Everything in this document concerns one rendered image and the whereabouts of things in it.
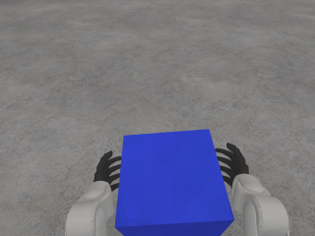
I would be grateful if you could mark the right robot forearm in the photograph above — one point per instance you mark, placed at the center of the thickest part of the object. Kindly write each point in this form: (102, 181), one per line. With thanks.
(263, 215)

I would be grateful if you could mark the left robot forearm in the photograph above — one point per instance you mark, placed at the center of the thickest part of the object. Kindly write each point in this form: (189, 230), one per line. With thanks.
(89, 215)

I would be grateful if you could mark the carton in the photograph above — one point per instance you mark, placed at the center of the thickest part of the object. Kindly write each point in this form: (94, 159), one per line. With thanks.
(170, 184)

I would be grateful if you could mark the robot left hand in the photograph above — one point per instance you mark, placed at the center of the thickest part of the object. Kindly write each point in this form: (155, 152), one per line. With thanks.
(103, 170)

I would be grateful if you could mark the robot right hand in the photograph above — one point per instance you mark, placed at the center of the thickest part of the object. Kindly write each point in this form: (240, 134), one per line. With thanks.
(237, 163)

